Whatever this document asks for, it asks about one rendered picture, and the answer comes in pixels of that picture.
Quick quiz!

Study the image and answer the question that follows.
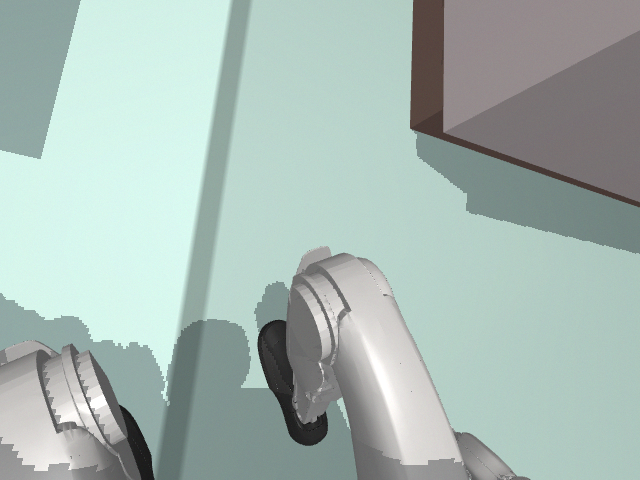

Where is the right robot hand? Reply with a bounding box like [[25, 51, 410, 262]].
[[451, 426, 518, 480]]

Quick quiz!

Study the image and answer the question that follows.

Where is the left robot foot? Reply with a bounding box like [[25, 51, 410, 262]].
[[119, 405, 155, 480]]

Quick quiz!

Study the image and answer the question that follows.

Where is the right robot foot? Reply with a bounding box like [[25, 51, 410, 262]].
[[258, 320, 328, 446]]

